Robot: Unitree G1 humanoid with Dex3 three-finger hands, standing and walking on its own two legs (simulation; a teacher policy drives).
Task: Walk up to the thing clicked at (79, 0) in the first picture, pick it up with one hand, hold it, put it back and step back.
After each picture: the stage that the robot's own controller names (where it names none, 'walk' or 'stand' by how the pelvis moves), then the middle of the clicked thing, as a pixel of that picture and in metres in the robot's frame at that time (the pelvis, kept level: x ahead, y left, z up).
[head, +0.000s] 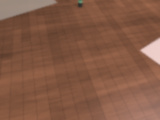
stand; out of the picture +2.30 -0.01 -0.65
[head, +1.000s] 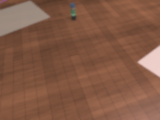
walk; (73, 12) +2.15 +0.21 -0.64
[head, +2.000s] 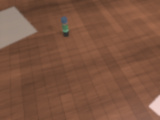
walk; (65, 27) +1.54 +0.27 -0.65
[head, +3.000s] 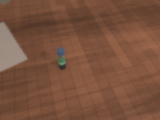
walk; (61, 59) +1.02 +0.23 -0.65
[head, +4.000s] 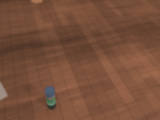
walk; (50, 98) +0.63 +0.20 -0.63
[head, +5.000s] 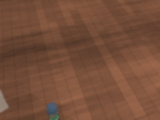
stand; (53, 114) +0.45 +0.20 -0.63
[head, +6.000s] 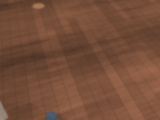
stand; out of the picture +0.43 +0.20 -0.66
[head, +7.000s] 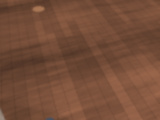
stand; out of the picture +0.40 +0.21 -0.66
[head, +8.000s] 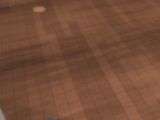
stand; out of the picture +0.40 +0.21 -0.66
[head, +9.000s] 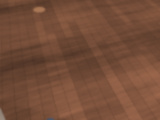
stand; out of the picture +0.40 +0.21 -0.66
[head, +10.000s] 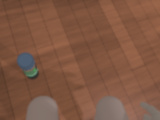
go down; (29, 67) +0.46 +0.23 -0.38
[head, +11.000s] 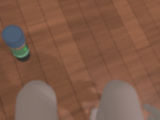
go down; (18, 46) +0.48 +0.25 -0.26
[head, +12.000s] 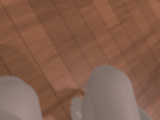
close in; out of the picture +0.46 +0.29 -0.17
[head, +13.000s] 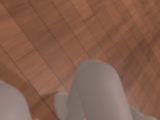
close; out of the picture +0.46 +0.31 -0.16
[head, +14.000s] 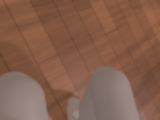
lift; out of the picture +0.39 +0.29 -0.12
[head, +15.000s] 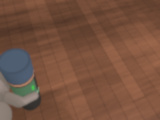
lift; (24, 85) +0.32 +0.18 +0.03
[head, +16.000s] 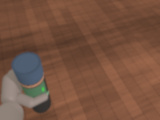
hold; (35, 87) +0.32 +0.15 +0.04
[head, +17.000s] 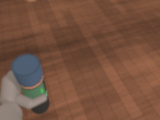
hold; (34, 88) +0.32 +0.16 +0.03
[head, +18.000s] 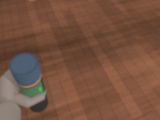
crouch; (32, 87) +0.32 +0.17 +0.03
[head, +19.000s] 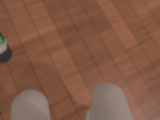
crouch; out of the picture +0.46 +0.24 -0.04
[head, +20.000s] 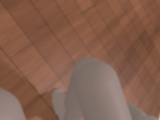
lower; out of the picture +0.45 +0.31 -0.17
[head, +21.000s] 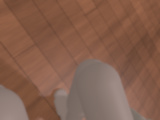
lower; out of the picture +0.45 +0.32 -0.16
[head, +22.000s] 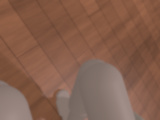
lower; out of the picture +0.44 +0.30 -0.16
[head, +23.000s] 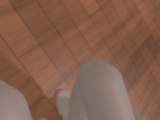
lower; out of the picture +0.43 +0.30 -0.17
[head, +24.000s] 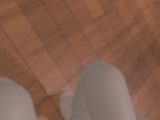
loosen; out of the picture +0.43 +0.30 -0.16
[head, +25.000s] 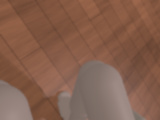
withdraw; out of the picture +0.43 +0.29 -0.17
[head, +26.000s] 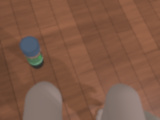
walk; (33, 55) +0.46 +0.23 -0.29
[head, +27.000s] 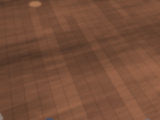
stand; out of the picture +0.38 +0.19 -0.59
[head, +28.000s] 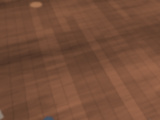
stand; out of the picture +0.40 +0.20 -0.60
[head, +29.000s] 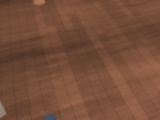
stand; out of the picture +0.40 +0.20 -0.60
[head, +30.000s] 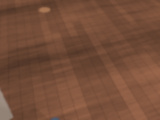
stand; out of the picture +0.41 +0.19 -0.65
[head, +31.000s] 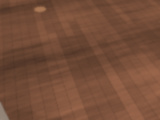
stand; out of the picture +0.38 +0.20 -0.66
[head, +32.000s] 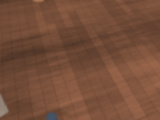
walk; out of the picture +0.40 +0.20 -0.65
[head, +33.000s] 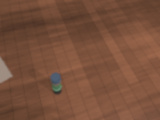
walk; (56, 84) +0.60 +0.15 -0.64
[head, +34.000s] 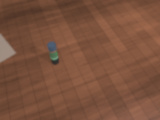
walk; (53, 53) +0.92 +0.27 -0.62
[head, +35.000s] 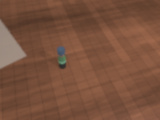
stand; (61, 58) +1.01 +0.18 -0.64
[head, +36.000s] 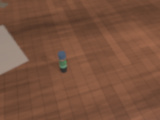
stand; (62, 62) +1.02 +0.19 -0.66
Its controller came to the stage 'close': yes
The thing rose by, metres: 0.68
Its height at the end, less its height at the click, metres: +0.00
